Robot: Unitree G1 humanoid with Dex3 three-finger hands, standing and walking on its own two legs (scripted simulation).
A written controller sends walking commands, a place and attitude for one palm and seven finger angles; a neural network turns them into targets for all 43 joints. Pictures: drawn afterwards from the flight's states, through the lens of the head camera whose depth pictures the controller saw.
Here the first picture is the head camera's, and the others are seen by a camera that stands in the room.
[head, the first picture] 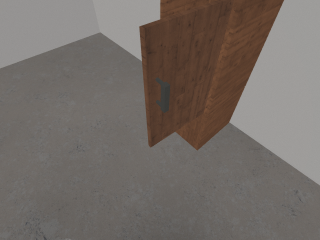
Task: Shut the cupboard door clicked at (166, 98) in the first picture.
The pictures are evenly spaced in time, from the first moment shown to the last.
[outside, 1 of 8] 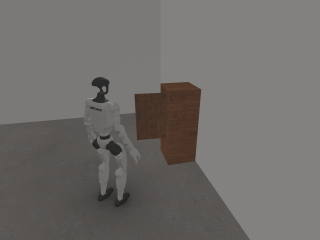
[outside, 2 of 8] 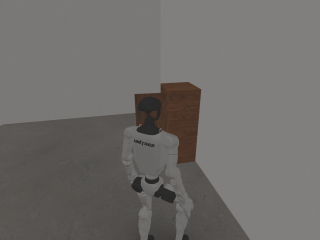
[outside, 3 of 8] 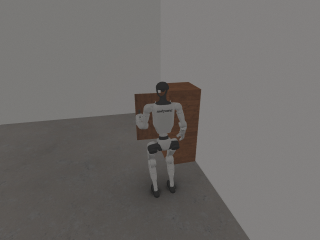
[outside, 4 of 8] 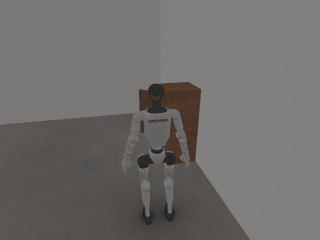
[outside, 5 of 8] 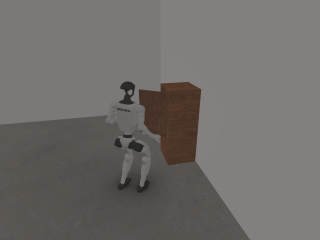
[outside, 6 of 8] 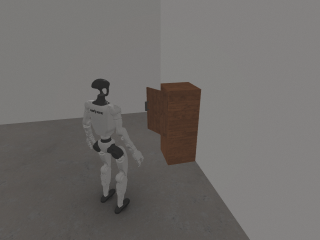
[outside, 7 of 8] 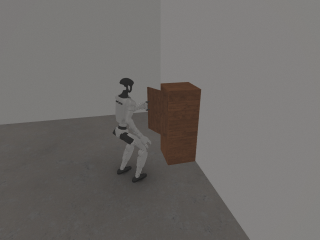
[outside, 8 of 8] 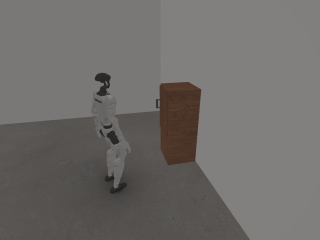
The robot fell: no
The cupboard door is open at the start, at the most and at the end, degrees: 86 86 0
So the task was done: yes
